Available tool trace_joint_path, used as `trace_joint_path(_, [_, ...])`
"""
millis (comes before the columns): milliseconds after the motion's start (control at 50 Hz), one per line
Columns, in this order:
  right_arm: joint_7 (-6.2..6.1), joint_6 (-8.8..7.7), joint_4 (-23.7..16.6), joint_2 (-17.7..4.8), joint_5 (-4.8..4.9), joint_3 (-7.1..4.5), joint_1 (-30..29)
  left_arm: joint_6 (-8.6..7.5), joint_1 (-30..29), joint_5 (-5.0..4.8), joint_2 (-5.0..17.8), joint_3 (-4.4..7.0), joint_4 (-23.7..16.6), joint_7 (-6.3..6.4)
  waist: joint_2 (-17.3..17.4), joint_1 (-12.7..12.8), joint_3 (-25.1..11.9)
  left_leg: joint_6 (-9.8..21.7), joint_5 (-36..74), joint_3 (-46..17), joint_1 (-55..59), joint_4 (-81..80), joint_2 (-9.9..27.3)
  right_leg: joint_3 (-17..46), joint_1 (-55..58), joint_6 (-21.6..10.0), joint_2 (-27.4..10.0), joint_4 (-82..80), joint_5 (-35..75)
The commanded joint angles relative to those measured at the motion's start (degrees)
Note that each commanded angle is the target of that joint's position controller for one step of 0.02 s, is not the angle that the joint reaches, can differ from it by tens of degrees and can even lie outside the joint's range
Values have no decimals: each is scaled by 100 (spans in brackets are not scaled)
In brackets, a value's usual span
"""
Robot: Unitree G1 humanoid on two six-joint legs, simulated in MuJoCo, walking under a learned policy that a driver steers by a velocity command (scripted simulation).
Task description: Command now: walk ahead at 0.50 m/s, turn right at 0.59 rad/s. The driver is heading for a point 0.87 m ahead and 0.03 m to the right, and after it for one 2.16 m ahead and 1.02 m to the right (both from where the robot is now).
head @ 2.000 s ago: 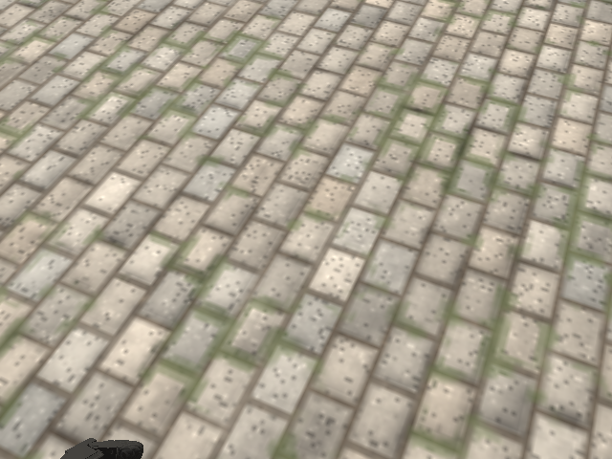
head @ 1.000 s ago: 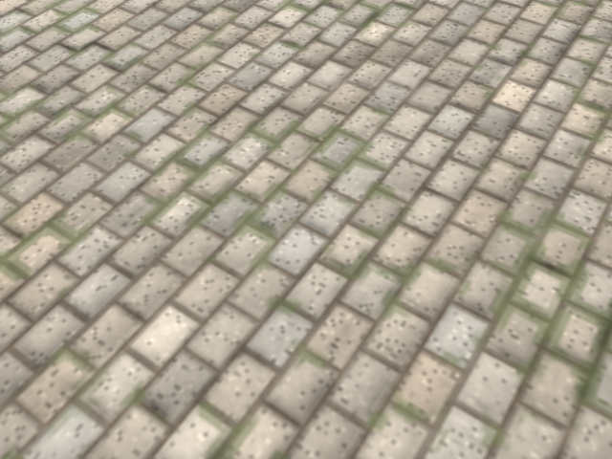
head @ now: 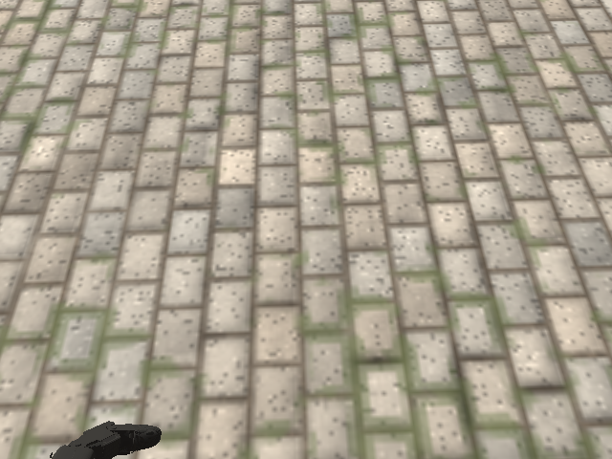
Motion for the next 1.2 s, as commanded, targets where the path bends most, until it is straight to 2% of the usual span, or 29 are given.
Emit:
trace_joint_path(20, [-36,42,-459,-945,-15,-176,40,-116,2280,96,1129,445,315,216,-169,1225,-1571,450,4080,-150,-1678,3699,988,1148,3326,-631,-417,-640,-941])
trace_joint_path(40, [96,6,-916,-353,-20,-60,143,-87,2028,-41,1807,582,181,279,-1474,781,-1967,94,-711,-586,-4198,5513,-194,4309,4806,-1433,-2006,-1254,-883])
trace_joint_path(60, [97,-35,-1016,-895,-73,-170,-692,-22,2269,-184,1636,576,163,321,-412,1208,-1811,131,-341,-1651,-4802,5794,-141,4574,4677,-1396,-1952,-1679,-384])
trace_joint_path(80, [120,-98,-1118,-804,34,-143,-924,-21,1975,-201,1438,518,272,370,-258,978,-1015,195,335,-1707,-4952,5543,144,3585,4025,-1272,-1796,-1662,419])
trace_joint_path(120, [98,-92,-981,-707,-30,-111,-750,-95,1513,-236,990,393,280,397,74,481,-375,163,719,-1723,-4192,4648,416,2581,2685,-913,-1203,-1775,1822])
trace_joint_path(160, [125,108,-926,-654,-157,-106,-494,-192,1356,-276,818,324,248,382,-39,237,-468,37,716,-1714,-3652,4336,419,2201,2166,-868,-911,-1911,2295])
trace_joint_path(220, [170,244,-1050,-519,-160,-89,-802,-290,1640,-277,961,368,361,358,-55,264,-340,-93,1130,-1606,-3848,3818,350,2093,1918,-871,-704,-2128,2067])
trace_joint_path(360, [218,193,-1534,-480,-105,-24,-2350,-300,2487,-264,1004,389,601,405,-223,810,-46,-125,2393,-1648,-4452,2105,105,2356,2519,-621,-602,-2028,2089])
trace_joint_path(440, [271,93,-1659,-432,-69,47,-2728,-333,2762,-215,916,323,758,480,-292,953,7,140,2585,-1469,-4058,1287,-65,2284,2936,-479,-782,-1900,2727])
trace_joint_path(500, [224,55,-1468,-652,-45,-42,-2092,-392,2512,-165,1067,320,799,520,-423,589,-97,536,1965,-1347,-2908,851,-343,2040,3043,-185,-890,-1471,4056])
trace_joint_path(540, [95,-15,-1016,-888,-46,-170,-635,-401,2414,-126,1094,304,851,501,-210,-100,-868,859,1827,-1328,-1180,454,-469,1553,2864,-4,-545,370,4746])
trace_joint_path(560, [22,-44,-894,-1257,-132,-252,312,-421,2503,-117,776,207,699,497,373,-383,-1600,1183,1237,-2794,126,442,740,1273,1970,96,-246,2076,2970])
trace_joint_path(580, [60,4,-783,-1775,-132,-400,307,-415,3258,-252,427,165,671,438,1885,125,-1894,2090,1214,-5798,1168,-336,1951,811,26,402,890,3829,-1498])
trace_joint_path(600, [159,68,-837,-1236,97,-303,-176,-415,2832,-9,811,180,704,462,847,225,-1225,1999,616,-6149,640,-706,1699,1194,-601,306,451,4064,-1449])
trace_joint_path(620, [190,77,-929,-932,129,-243,-658,-434,2262,-27,843,189,604,423,401,311,-546,1902,741,-5116,-81,-702,1492,1137,-705,328,148,3904,-889])
trace_joint_path(640, [209,62,-914,-750,77,-196,-808,-461,1905,-29,790,151,516,397,147,328,-308,1795,1487,-4528,-533,-781,1186,1051,-627,363,-19,3638,-627])
trace_joint_path(700, [184,-28,-667,-697,111,-163,-606,-334,1843,28,614,84,425,333,458,554,-289,1620,2931,-3646,-1072,-917,640,917,-207,603,-241,2944,-536])
trace_joint_path(780, [142,-33,-521,-884,146,-243,-260,-242,1198,17,482,4,198,310,438,462,-139,1737,2877,-3383,-1356,-1197,457,687,-533,913,-335,2154,-272])
trace_joint_path(860, [134,4,-421,-890,145,-288,119,-256,185,-34,383,-76,-117,286,465,145,-23,1496,2863,-3299,-1321,-1180,241,602,-602,1058,-290,945,696])
trace_joint_path(900, [105,35,-362,-913,126,-305,304,-285,-87,-83,357,-98,-206,305,460,58,-49,1367,4174,-3201,-1165,-765,187,545,-455,1048,-111,565,891])
trace_joint_path(960, [47,137,-365,-921,71,-323,408,-350,-157,-142,385,-112,-257,378,568,19,-294,1093,5277,-3254,-961,-51,121,569,12,934,193,175,822])
trace_joint_path(1020, [-13,165,-565,-1015,94,-369,-75,-457,714,-136,664,-22,-5,484,608,502,-524,739,5193,-3533,-1099,884,-107,758,1286,688,283,-859,1023])
trace_joint_path(1040, [18,113,-671,-940,178,-356,-201,-550,1279,-70,896,39,99,553,330,773,-882,570,4526,-3402,-1549,1776,-379,1119,2347,491,-261,-1134,1784])
trace_joint_path(1060, [6,71,-920,-529,262,-250,-33,-550,1945,8,1334,120,93,642,-563,871,-1733,430,1692,-2782,-2329,3290,-720,2307,3678,170,-1905,-723,3880])
trace_joint_path(1080, [-79,184,-956,-550,354,-278,865,-384,1744,-166,1510,212,27,607,-1586,458,-2582,408,-1469,-2183,-3045,4480,-1289,3727,4246,-739,-3032,-634,5054])
trace_joint_path(1100, [-127,329,-651,-885,114,-327,882,-276,1447,-240,976,149,-66,565,-598,356,-2093,387,-1086,-2155,-3297,4915,-803,3535,3524,-784,-2730,-784,4200])
trace_joint_path(1120, [-66,398,-659,-870,26,-345,395,-260,1163,-237,535,19,-128,575,-252,377,-1321,313,-687,-2105,-3356,4905,-686,2772,2837,-614,-2266,-1025,3580])
trace_joint_path(1160, [60,534,-799,-719,-24,-343,-37,-224,835,-173,410,-38,-115,628,-571,249,-671,143,-184,-2002,-3306,4586,-419,1805,1999,-361,-1702,-1468,3018])
trace_joint_path(1200, [145,648,-818,-629,-9,-324,11,-237,898,-140,557,24,-33,627,-716,190,-672,46,64,-1849,-3030,4668,-489,1318,1634,-418,-1535,-1557,3278])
